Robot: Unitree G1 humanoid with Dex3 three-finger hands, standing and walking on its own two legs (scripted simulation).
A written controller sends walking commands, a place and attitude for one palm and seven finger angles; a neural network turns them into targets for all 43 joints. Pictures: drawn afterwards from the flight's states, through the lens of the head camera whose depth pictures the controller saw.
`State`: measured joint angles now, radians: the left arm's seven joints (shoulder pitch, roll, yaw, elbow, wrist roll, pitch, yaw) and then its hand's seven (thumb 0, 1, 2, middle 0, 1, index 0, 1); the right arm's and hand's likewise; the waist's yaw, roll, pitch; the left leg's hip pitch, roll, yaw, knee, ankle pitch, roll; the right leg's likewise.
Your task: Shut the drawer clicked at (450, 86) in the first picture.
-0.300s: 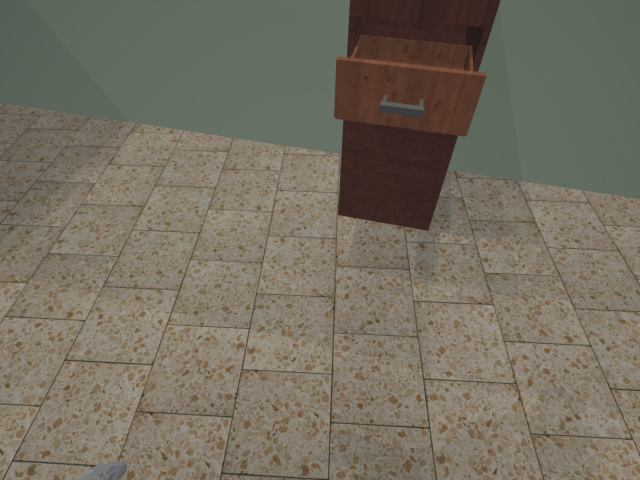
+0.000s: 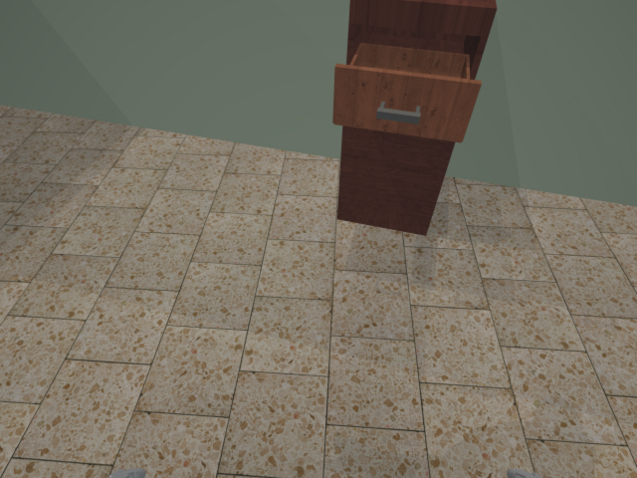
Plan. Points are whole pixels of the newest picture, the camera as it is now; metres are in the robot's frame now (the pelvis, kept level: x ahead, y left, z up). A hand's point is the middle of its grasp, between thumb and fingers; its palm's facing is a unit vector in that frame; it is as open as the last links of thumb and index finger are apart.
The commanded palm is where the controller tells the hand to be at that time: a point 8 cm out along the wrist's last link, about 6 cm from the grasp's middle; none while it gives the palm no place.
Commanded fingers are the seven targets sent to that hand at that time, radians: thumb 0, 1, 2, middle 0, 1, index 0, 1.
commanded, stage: stand and wait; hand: left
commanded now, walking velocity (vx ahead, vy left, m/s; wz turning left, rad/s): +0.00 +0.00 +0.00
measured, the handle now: (399, 111) +0.96 -0.14 -0.02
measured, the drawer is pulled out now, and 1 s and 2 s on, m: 0.30 0.30 0.30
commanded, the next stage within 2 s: look at it before walking up in 0.52 s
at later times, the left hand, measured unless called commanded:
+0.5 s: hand out of the picture +0.06 +0.24 -0.15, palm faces -0.03 -0.94 -0.34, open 7.4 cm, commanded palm none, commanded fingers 0.00 0.90 0.90 -0.20 -0.30 -0.20 -0.30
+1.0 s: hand out of the picture +0.05 +0.24 -0.15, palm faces -0.03 -0.95 -0.32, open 7.4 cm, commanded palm none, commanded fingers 0.00 0.90 0.90 -0.20 -0.30 -0.20 -0.30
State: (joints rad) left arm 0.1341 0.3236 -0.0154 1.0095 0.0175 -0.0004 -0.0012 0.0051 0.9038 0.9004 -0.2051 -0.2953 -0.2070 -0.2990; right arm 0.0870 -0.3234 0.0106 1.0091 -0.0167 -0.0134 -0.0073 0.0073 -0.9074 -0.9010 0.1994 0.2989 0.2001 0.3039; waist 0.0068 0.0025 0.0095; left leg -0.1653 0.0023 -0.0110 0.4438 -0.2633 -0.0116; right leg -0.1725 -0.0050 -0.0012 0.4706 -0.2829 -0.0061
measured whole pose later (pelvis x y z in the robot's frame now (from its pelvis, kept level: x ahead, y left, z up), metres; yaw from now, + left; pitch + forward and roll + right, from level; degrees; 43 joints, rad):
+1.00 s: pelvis -0.01 -0.01 +0.01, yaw +0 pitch -1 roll +0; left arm 0.16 0.33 -0.01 1.09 0.02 0.00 0.00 0.00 0.90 0.90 -0.20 -0.30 -0.21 -0.30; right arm 0.14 -0.32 0.01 1.11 -0.01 -0.01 -0.01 0.01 -0.91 -0.90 0.20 0.30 0.20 0.30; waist 0.00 -0.01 0.02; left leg -0.15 0.02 -0.01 0.38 -0.21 -0.02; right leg -0.15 0.01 -0.01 0.39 -0.22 -0.01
